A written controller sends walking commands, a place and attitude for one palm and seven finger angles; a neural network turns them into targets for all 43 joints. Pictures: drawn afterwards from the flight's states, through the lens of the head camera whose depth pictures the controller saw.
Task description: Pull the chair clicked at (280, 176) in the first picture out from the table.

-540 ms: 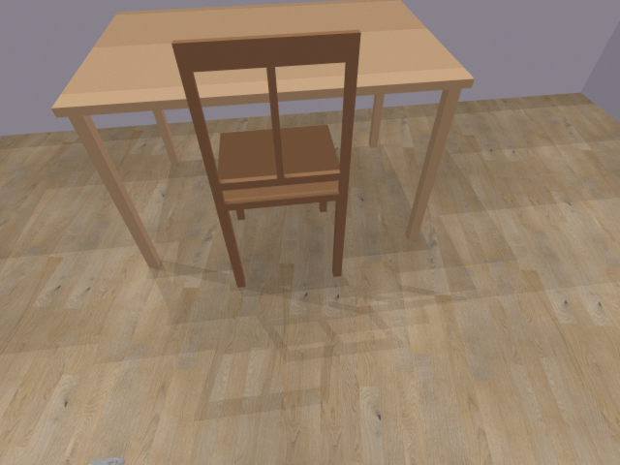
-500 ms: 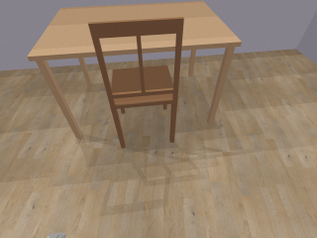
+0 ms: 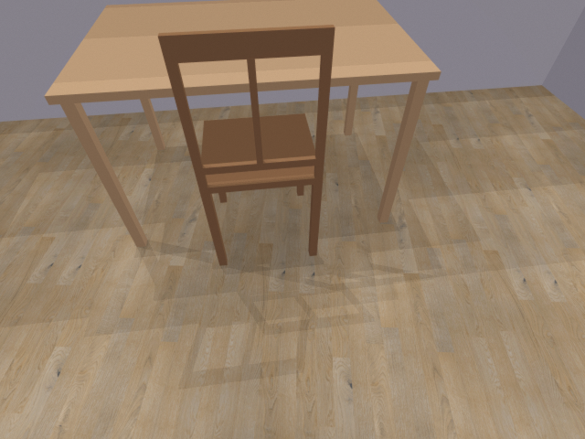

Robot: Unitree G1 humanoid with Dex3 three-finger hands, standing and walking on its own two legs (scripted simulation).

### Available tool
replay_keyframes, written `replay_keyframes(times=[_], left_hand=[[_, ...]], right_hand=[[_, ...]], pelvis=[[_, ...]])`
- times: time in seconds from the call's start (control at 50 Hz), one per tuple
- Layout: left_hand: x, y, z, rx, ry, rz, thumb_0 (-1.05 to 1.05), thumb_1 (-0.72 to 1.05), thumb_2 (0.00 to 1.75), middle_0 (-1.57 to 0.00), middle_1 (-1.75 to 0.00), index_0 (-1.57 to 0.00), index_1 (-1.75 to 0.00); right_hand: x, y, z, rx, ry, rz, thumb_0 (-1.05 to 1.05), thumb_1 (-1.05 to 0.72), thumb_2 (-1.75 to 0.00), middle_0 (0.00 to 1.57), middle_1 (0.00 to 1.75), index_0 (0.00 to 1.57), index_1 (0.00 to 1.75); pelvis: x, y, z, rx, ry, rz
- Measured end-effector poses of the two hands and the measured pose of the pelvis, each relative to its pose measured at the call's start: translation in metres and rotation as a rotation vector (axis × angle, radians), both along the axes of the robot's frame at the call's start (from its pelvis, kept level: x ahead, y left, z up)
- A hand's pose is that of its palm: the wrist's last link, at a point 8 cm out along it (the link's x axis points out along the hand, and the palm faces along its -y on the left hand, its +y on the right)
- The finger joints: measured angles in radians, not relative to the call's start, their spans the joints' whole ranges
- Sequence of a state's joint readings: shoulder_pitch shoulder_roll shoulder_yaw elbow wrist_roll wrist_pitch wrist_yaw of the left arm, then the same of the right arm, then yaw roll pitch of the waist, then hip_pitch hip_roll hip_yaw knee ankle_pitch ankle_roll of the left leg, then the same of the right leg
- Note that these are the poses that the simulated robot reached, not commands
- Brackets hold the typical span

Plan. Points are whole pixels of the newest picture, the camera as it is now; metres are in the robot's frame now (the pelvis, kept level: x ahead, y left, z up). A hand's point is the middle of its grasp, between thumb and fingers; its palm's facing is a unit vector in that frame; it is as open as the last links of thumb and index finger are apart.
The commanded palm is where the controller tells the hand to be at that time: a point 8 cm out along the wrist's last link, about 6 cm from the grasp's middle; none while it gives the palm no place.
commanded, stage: stand and wait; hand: left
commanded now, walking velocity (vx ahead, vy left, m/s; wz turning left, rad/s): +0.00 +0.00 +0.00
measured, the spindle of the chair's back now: (255, 116) +0.95 +0.16 -0.08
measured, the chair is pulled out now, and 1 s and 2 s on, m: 0.00 0.00 0.00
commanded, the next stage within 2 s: look at it before walking up in 0.28 s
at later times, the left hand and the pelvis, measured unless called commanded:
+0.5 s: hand out of the picture +0.08 +0.24 -0.15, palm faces -0.03 -0.94 -0.33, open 7.4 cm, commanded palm none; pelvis +0.01 +0.00 +0.00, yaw +0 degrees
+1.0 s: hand out of the picture +0.08 +0.25 -0.15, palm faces -0.03 -0.94 -0.33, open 7.4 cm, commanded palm none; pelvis +0.01 +0.00 +0.00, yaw +0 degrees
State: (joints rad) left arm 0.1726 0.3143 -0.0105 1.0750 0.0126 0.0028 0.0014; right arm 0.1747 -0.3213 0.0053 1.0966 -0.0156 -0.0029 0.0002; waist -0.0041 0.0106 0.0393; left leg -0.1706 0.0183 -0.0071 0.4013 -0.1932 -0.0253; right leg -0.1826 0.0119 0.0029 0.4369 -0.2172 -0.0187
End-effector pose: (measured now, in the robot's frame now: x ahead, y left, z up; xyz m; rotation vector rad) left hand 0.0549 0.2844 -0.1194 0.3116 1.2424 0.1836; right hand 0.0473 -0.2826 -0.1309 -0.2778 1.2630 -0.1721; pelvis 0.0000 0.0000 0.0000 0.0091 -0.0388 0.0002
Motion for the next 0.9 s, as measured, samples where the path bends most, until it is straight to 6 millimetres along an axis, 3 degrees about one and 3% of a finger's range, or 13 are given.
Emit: replay_keyframes(times=[0.18,0.62,0.9], left_hand=[[-0.005,0.003,-0.001,0.003,0.025,0.008,0.0,0.9,0.89,-0.2,-0.3,-0.2,-0.3],[0.027,0.005,0.004,0.0,-0.044,-0.01,0.0,0.9,0.89,-0.2,-0.3,-0.2,-0.3],[0.02,0.007,0.004,0.005,-0.023,-0.002,0.0,0.9,0.89,-0.2,-0.3,-0.2,-0.3]], right_hand=[[-0.01,0.0,-0.001,-0.002,0.033,-0.014,0.0,-0.91,-0.89,0.2,0.3,0.2,0.3],[0.03,0.008,0.006,0.004,-0.057,0.006,0.0,-0.91,-0.89,0.2,0.3,0.2,0.3],[0.028,0.004,0.007,-0.005,-0.039,0.007,0.0,-0.91,-0.89,0.2,0.3,0.2,0.3]], pelvis=[[0.001,0.001,0.001,-0.001,0.002,-0.002],[0.01,0.005,0.002,0.0,0.004,-0.007],[0.013,0.004,0.003,-0.002,0.004,-0.006]])
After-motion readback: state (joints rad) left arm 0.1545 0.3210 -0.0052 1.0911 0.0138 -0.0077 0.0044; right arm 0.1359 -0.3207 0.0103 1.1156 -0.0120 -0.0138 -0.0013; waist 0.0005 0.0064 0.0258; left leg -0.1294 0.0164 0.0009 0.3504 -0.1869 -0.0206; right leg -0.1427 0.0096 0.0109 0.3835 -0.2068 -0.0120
